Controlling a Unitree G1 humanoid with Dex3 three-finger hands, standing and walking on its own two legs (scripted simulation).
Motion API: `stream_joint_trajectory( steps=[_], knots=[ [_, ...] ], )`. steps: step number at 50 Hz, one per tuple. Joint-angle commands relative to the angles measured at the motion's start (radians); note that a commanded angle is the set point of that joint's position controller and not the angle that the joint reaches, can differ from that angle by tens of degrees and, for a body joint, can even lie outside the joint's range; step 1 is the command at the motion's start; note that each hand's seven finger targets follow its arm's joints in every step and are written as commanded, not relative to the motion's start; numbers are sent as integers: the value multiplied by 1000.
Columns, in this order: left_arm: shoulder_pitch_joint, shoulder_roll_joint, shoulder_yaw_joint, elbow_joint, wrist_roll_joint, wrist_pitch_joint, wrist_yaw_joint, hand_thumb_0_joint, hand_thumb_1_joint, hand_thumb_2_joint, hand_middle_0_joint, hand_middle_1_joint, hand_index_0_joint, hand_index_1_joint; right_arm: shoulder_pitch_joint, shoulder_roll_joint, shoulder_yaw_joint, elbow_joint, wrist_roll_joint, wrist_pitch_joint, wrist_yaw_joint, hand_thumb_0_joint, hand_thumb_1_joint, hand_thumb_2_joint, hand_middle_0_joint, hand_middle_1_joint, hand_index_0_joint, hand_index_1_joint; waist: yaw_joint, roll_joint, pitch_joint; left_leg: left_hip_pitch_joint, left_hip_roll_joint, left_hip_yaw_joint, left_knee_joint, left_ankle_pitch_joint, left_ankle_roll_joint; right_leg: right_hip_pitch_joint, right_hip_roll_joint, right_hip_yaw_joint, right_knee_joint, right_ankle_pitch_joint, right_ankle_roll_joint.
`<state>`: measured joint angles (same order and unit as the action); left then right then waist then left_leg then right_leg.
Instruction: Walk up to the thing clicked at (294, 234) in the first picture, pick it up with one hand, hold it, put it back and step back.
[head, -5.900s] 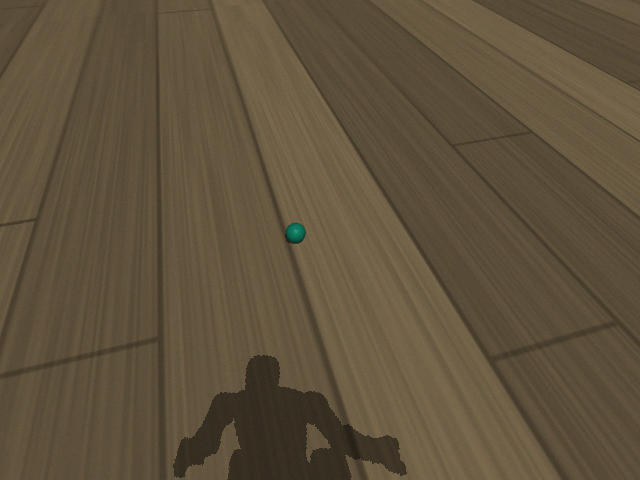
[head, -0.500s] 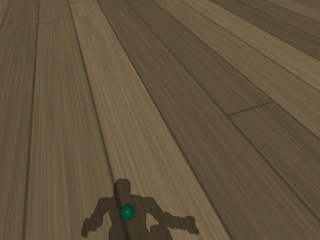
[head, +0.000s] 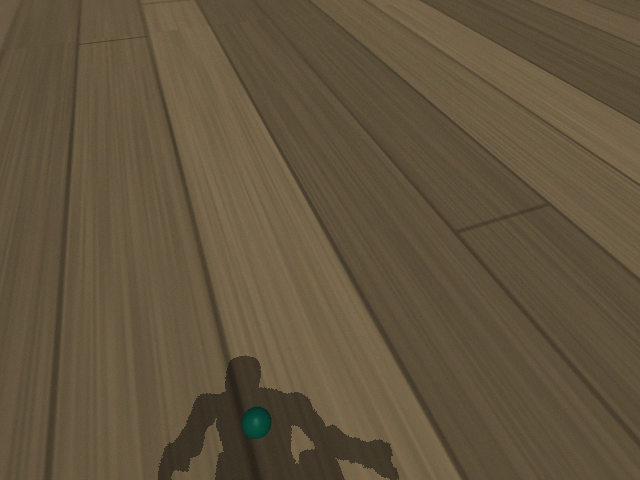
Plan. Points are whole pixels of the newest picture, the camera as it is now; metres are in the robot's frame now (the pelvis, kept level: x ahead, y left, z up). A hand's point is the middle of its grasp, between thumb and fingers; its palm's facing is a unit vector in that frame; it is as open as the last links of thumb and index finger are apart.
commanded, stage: stand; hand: left
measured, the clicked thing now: (256, 422) +0.46 +0.18 -0.74
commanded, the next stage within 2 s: none
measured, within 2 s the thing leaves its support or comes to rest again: neither
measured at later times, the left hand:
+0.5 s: hand out of the picture +0.08 +0.25 -0.16, palm faces -0.04 -0.94 -0.34, open 7.4 cm
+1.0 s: hand out of the picture +0.09 +0.25 -0.16, palm faces -0.02 -0.94 -0.34, open 7.4 cm
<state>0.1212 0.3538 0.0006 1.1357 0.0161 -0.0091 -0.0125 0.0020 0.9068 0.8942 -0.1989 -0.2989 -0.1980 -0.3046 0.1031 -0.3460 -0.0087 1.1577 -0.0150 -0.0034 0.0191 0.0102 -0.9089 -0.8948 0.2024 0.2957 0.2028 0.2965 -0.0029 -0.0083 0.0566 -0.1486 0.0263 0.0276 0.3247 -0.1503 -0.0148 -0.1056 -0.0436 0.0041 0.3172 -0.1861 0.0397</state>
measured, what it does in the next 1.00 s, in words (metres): stands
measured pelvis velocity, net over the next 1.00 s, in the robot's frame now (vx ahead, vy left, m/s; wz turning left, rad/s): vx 0.02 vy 0.00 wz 0.01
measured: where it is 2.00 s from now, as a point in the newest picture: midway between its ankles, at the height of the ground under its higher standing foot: outside the picture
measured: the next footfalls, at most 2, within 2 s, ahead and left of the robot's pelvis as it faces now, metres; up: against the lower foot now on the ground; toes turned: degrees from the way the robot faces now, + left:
none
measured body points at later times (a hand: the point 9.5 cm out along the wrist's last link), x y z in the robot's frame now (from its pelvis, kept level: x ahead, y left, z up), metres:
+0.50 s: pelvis +0.01 +0.00 +0.00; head +0.03 +0.00 +0.45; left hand +0.09 +0.30 -0.14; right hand +0.10 -0.30 -0.13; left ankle +0.02 +0.13 -0.75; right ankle -0.01 -0.14 -0.75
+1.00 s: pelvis +0.02 +0.00 +0.00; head +0.03 +0.00 +0.45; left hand +0.09 +0.30 -0.13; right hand +0.10 -0.30 -0.13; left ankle +0.02 +0.13 -0.75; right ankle -0.01 -0.14 -0.75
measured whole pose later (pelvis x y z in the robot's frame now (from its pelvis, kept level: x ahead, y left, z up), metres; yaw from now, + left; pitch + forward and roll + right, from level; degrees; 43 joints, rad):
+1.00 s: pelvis +0.02 +0.00 +0.00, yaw +0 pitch -1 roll +0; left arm 0.11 0.35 0.00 1.12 0.01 -0.01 -0.01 0.00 0.91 0.89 -0.20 -0.30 -0.20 -0.30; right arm 0.09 -0.35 0.00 1.13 -0.01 -0.01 0.01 0.01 -0.91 -0.89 0.20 0.30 0.20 0.30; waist 0.00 -0.01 0.05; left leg -0.13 0.02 0.02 0.32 -0.17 -0.02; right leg -0.08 -0.05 0.00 0.31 -0.21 0.04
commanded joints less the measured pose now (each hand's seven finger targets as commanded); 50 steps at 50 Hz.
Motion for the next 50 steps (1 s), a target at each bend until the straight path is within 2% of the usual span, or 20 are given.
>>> stream_joint_trajectory(
  steps=[1,3,8,11,15,18,21,26,33,35,37,39,42,46,50],
  knots=[
    [-47,216,38,-63,-7,-23,19,0,900,900,-200,-300,-200,-300,-46,-220,-39,-63,5,-27,-18,0,-900,-900,200,300,200,300,-4,15,-95,64,114,-92,-47,85,30,-19,-97,69,-53,92,-50],
    [-41,218,38,-63,-10,-24,20,0,900,900,-200,-300,-200,-300,-44,-219,-38,-61,6,-29,-20,0,-900,-900,200,300,200,300,-2,13,-114,87,119,-90,-33,181,31,-6,-98,67,-38,162,-51],
    [-37,211,35,-60,-9,-17,20,0,900,900,-200,-300,-200,-300,-41,-217,-34,-61,6,-27,-22,0,-900,-900,200,300,200,300,0,24,-88,58,110,-84,-48,120,25,-10,-93,59,-44,111,-50],
    [-37,214,35,-62,-9,-17,21,0,900,900,-200,-300,-200,-300,-44,-217,-35,-63,6,-27,-22,0,-900,-900,200,300,200,300,2,16,-91,63,115,-85,-41,170,25,1,-94,56,-37,140,-52],
    [-32,207,33,-59,-5,-16,22,0,900,900,-200,-300,-200,-300,-50,-216,-36,-68,8,-26,-23,0,-900,-900,200,300,200,300,1,10,-81,64,114,-87,-42,150,25,-11,-92,51,-44,120,-48],
    [-31,209,34,-61,-7,-17,21,0,900,900,-200,-300,-200,-300,-51,-217,-35,-68,8,-24,-22,0,-900,-900,200,300,200,300,0,10,-60,51,107,-87,-52,89,23,-27,-92,57,-56,84,-47],
    [-33,212,36,-65,-4,-19,22,0,900,900,-200,-300,-200,-300,-55,-219,-37,-74,6,-23,-21,0,-900,-900,200,300,200,300,0,7,-80,62,111,-87,-47,101,27,-19,-93,55,-54,92,-47],
    [-34,212,36,-71,-6,-22,22,0,900,900,-200,-300,-200,-300,-53,-222,-39,-75,7,-26,-21,0,-900,-900,200,300,200,300,1,14,-114,80,115,-81,-29,175,28,15,-101,56,-48,163,-50],
    [-35,214,38,-69,-7,-20,23,0,900,900,-200,-300,-200,-300,-50,-215,-36,-75,7,-28,-25,0,-900,-900,200,300,200,300,2,5,-119,89,117,-82,-25,244,25,28,-98,46,-32,215,-50],
    [-38,210,39,-70,-6,-18,23,0,900,900,-200,-300,-200,-300,-49,-218,-36,-77,7,-28,-26,0,-900,-900,200,300,200,300,1,12,-123,90,117,-78,-22,241,29,36,-102,47,-29,218,-51],
    [-30,211,39,-66,-7,-16,24,0,900,900,-200,-300,-200,-300,-54,-214,-34,-77,9,-27,-26,0,-900,-900,200,300,200,300,3,14,-85,76,113,-83,-35,206,23,14,-96,45,-41,176,-47],
    [-33,212,40,-67,-6,-14,23,0,900,900,-200,-300,-200,-300,-51,-217,-35,-79,7,-25,-26,0,-900,-900,200,300,200,300,3,11,-91,70,114,-83,-39,169,26,17,-97,45,-42,144,-48],
    [-35,210,40,-67,-8,-15,23,0,900,900,-200,-300,-200,-300,-48,-216,-34,-77,7,-25,-26,0,-900,-900,200,300,200,300,3,4,-87,77,113,-83,-36,210,24,17,-99,49,-42,173,-50],
    [-35,206,41,-68,-6,-13,22,0,900,900,-200,-300,-200,-300,-56,-223,-38,-80,7,-25,-27,0,-900,-900,200,300,200,300,5,18,-83,73,111,-82,-37,159,25,6,-100,52,-47,136,-54],
    [-29,214,41,-70,-4,-17,22,0,900,900,-200,-300,-200,-300,-50,-215,-36,-81,7,-26,-24,0,-900,-900,200,300,200,300,3,0,-96,80,114,-84,-34,186,26,15,-98,47,-46,162,-50]
  ],
)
